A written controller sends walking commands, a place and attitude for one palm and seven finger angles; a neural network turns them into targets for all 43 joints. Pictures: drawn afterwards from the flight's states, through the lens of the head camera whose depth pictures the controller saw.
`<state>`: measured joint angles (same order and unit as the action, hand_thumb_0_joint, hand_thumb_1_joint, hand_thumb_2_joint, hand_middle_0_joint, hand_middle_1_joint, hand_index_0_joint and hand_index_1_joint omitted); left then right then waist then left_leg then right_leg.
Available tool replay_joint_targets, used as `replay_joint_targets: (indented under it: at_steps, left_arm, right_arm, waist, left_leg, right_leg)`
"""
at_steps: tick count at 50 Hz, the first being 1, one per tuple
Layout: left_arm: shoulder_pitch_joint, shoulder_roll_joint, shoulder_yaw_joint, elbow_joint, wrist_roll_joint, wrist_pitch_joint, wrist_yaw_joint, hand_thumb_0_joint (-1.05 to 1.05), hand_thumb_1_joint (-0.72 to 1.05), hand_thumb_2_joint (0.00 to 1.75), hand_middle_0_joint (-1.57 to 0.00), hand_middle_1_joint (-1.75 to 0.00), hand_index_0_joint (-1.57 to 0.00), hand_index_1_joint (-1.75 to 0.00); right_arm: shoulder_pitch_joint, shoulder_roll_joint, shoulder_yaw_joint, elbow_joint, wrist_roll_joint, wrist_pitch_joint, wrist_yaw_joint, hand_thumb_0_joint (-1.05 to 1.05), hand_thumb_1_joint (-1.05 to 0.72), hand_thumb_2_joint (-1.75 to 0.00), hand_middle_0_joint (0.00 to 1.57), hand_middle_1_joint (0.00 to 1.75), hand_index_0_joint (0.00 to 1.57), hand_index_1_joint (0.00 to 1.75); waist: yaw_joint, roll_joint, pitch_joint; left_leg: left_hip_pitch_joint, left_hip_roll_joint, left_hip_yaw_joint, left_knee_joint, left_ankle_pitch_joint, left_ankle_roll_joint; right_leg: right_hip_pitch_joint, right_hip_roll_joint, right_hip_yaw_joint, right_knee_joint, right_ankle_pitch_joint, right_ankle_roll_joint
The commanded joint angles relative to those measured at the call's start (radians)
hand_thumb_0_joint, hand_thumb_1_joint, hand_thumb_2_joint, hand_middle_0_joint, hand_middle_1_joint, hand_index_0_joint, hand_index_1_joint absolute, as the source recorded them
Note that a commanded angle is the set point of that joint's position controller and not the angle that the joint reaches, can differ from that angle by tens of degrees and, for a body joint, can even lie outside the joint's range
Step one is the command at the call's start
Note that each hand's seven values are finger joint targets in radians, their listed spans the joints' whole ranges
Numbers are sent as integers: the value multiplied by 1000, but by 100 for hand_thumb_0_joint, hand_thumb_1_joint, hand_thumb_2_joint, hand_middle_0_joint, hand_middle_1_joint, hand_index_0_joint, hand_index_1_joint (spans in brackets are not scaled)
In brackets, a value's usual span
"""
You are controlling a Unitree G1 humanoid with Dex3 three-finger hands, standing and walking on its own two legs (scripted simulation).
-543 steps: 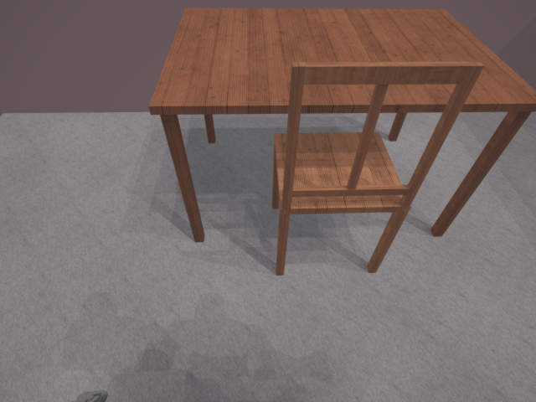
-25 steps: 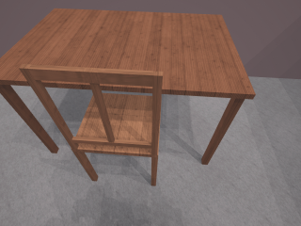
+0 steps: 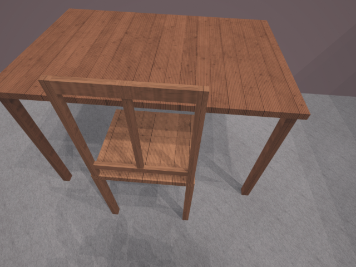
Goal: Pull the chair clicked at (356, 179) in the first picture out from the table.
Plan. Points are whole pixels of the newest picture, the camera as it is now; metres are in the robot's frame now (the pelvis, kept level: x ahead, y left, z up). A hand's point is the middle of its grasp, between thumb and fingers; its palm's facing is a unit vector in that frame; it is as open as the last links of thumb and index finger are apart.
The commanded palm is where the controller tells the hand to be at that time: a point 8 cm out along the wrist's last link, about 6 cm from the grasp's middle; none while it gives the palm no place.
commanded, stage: look again from close up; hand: left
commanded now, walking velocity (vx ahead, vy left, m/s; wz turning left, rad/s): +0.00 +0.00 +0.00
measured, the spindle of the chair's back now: (134, 138) +0.49 +0.17 -0.07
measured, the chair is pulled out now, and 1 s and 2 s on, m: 0.00 0.00 0.00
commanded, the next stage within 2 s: shuffle to correct the standing spot in 0.22 s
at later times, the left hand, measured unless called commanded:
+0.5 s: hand out of the picture -0.01 +0.16 -0.18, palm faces +0.00 -0.98 -0.18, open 7.4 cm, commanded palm none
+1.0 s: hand out of the picture +0.10 +0.16 -0.18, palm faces +0.06 -0.97 -0.25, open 7.4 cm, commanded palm none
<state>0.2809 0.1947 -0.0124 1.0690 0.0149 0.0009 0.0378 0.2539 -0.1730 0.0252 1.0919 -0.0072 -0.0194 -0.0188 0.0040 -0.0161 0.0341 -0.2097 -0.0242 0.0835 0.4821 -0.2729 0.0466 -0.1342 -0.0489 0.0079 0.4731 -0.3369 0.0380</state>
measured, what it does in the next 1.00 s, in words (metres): steps on the spot: right foot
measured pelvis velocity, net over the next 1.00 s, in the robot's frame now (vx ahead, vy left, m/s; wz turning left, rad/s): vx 0.06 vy -0.03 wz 0.04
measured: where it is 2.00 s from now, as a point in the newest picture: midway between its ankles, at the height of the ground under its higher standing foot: outside the picture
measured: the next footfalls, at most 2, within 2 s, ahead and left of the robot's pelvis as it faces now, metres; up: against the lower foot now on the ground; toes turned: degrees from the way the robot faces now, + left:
right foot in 0.94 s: +0.12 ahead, -0.15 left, +0.00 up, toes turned -1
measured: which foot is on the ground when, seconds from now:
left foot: down 0.00-1.00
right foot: down 0.00-0.70, up 0.72-0.92, down 0.94-1.00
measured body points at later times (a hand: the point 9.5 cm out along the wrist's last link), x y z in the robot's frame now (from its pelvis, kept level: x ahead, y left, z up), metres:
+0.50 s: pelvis +0.01 -0.01 +0.00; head +0.03 -0.01 +0.45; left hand -0.01 +0.21 -0.16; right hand +0.02 -0.24 -0.16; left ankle -0.01 +0.09 -0.74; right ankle -0.05 -0.14 -0.74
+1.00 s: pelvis +0.06 -0.03 -0.01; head +0.09 -0.04 +0.44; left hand +0.10 +0.21 -0.16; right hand +0.09 -0.25 -0.17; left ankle -0.01 +0.08 -0.74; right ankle +0.08 -0.14 -0.74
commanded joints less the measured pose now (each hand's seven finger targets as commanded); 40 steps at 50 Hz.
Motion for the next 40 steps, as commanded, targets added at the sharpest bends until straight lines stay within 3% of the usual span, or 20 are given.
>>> replay_joint_targets:
  at_steps: [1, 5, 12, 16, 18, 19, 22, 25, 27, 28, 30, 31, 32, 33, 34, 35, 36, 37, 38, 40]
  left_arm:
    - [75, 95, 15, -15, -4, -15, 8, 0, 90, 90, -20, -30, -20, -30]
    - [82, 87, 14, 0, -4, -13, 9, 0, 90, 90, -20, -30, -20, -30]
    - [90, 74, 12, 14, -2, -15, 9, 0, 90, 90, -20, -30, -20, -30]
    - [92, 72, 11, 21, -2, -18, 9, 0, 90, 90, -20, -30, -20, -30]
    - [101, 65, 13, 27, 3, -15, 5, 0, 90, 90, -20, -30, -20, -30]
    - [99, 64, 15, 27, 6, -13, 2, 0, 90, 90, -20, -30, -20, -30]
    - [110, 60, 21, 21, 11, -12, -10, 0, 90, 90, -20, -30, -20, -30]
    - [132, 67, 28, 22, 10, -21, -13, 0, 90, 90, -20, -30, -20, -30]
    - [161, 82, 36, 30, 9, -30, -13, 0, 90, 90, -20, -30, -20, -30]
    - [185, 94, 41, 40, 7, -34, -10, 0, 90, 90, -20, -30, -20, -30]
    - [233, 115, 52, 54, 5, -40, -3, 0, 90, 90, -20, -30, -20, -30]
    - [232, 105, 51, 53, 6, -41, 4, 0, 90, 90, -20, -30, -20, -30]
    - [217, 96, 47, 49, 8, -38, 7, 0, 90, 90, -20, -30, -20, -30]
    - [181, 91, 43, 38, 6, -36, 12, 0, 90, 90, -20, -30, -20, -30]
    - [147, 77, 38, 19, 1, -36, 15, 0, 90, 90, -20, -30, -20, -30]
    - [102, 70, 34, -1, -11, -37, 22, 0, 90, 90, -20, -30, -20, -30]
    - [40, 63, 34, -32, -19, -30, 29, 0, 90, 90, -20, -30, -20, -30]
    - [10, 63, 40, -52, -11, -14, 28, 0, 90, 90, -20, -30, -20, -30]
    - [-5, 50, 40, -58, -5, -4, 27, 0, 90, 90, -20, -30, -20, -30]
    - [30, 25, 43, -53, -1, 9, 20, 0, 90, 90, -20, -30, -20, -30]
  right_arm:
    - [37, -122, -26, -25, 0, -18, -11, 0, -90, -90, 20, 30, 20, 30]
    - [39, -116, -25, -9, 1, -18, -13, 0, -90, -90, 20, 30, 20, 30]
    - [34, -98, -24, 8, 4, -16, -13, 0, -90, -90, 20, 30, 20, 30]
    - [34, -100, -25, 10, 2, -16, -13, 0, -90, -90, 20, 30, 20, 30]
    - [43, -102, -25, 20, 0, -10, -9, 0, -90, -90, 20, 30, 20, 30]
    - [49, -103, -29, 19, -2, -7, -7, 0, -90, -90, 20, 30, 20, 30]
    - [41, -108, -38, 9, -5, 2, -1, 0, -90, -90, 20, 30, 20, 30]
    - [38, -97, -40, -9, -7, -5, 2, 0, -90, -90, 20, 30, 20, 30]
    - [32, -75, -35, -19, -5, -16, 0, 0, -90, -90, 20, 30, 20, 30]
    - [19, -70, -33, -27, -7, -22, 0, 0, -90, -90, 20, 30, 20, 30]
    - [-5, -56, -30, -42, -8, -29, -2, 0, -90, -90, 20, 30, 20, 30]
    - [-8, -49, -27, -43, -7, -28, -6, 0, -90, -90, 20, 30, 20, 30]
    - [6, -43, -25, -32, -2, -27, -11, 0, -90, -90, 20, 30, 20, 30]
    - [60, -49, -23, -11, 0, -27, -16, 0, -90, -90, 20, 30, 20, 30]
    - [138, -87, -31, 20, -3, -32, -24, 0, -90, -90, 20, 30, 20, 30]
    - [209, -122, -42, 40, 0, -30, -36, 0, -90, -90, 20, 30, 20, 30]
    - [242, -136, -45, 54, 5, -26, -40, 0, -90, -90, 20, 30, 20, 30]
    - [203, -134, -43, 44, 5, -16, -43, 0, -90, -90, 20, 30, 20, 30]
    - [171, -116, -44, 25, -3, -8, -43, 0, -90, -90, 20, 30, 20, 30]
    - [86, -113, -43, -15, -5, 1, -40, 0, -90, -90, 20, 30, 20, 30]
  waist:
    - [3, 21, -18]
    - [2, 38, -8]
    - [4, 8, 27]
    - [1, 14, 4]
    - [-2, 3, 21]
    - [-3, 26, 30]
    - [4, 30, 116]
    - [9, 2, 112]
    - [17, -80, 82]
    - [26, -112, 60]
    - [39, -186, 41]
    - [36, -181, 45]
    - [20, -134, 40]
    - [-16, -68, 7]
    - [-43, 34, -50]
    - [-67, 167, -100]
    - [-75, 285, -65]
    - [-54, 252, -8]
    - [-46, 195, 33]
    - [-3, 127, 46]
  left_leg:
    - [70, 127, -122, -87, 321, 4]
    - [74, 128, -120, -98, 315, 4]
    - [55, 123, -116, -112, 254, 4]
    - [75, 122, -115, -106, 269, 1]
    - [63, 119, -111, -113, 96, 5]
    - [53, 122, -117, -122, 17, 9]
    - [-29, 132, -142, -157, -217, 24]
    - [-58, 104, -116, -80, -156, 20]
    - [-87, 70, -53, 29, -19, 13]
    - [-126, 47, -20, 95, 19, 4]
    - [-208, 27, 30, 189, -34, -13]
    - [-206, 35, 23, 162, -87, -20]
    - [-145, 41, 23, 104, -11, -21]
    - [-12, 51, 10, 12, 214, -17]
    - [153, 97, -43, 40, 638, 6]
    - [307, 179, -115, 62, 1091, 52]
    - [373, 284, -215, -13, 1405, 115]
    - [337, 327, -223, -33, 1394, 158]
    - [289, 318, -203, -52, 1236, 160]
    - [172, 283, -158, -78, 1026, 136]
  right_leg:
    - [-47, -48, 30, -44, 230, -51]
    - [-53, -46, 30, -47, 213, -49]
    - [-61, -48, 37, -70, 205, -50]
    - [-62, -52, 38, -68, 224, -50]
    - [-76, -40, 30, -63, 92, -59]
    - [-91, -34, 21, -53, 23, -65]
    - [-142, -16, 16, -48, -123, -78]
    - [-129, -36, 58, -58, -100, -99]
    - [-55, -67, 98, -74, 32, -117]
    - [1, -98, 135, -77, 152, -131]
    - [105, -172, 190, -63, 488, -171]
    - [122, -183, 175, -27, 687, -183]
    - [102, -165, 131, 22, 839, -168]
    - [51, -113, 59, 106, 948, -127]
    - [-35, -53, -2, 217, 874, -81]
    - [-150, -13, -49, 310, 595, -44]
    - [-297, 30, -47, 413, -97, -37]
    - [-340, 11, -9, 446, -277, -35]
    - [-345, -8, -4, 417, -276, -36]
    - [-258, -17, -35, 331, -154, -37]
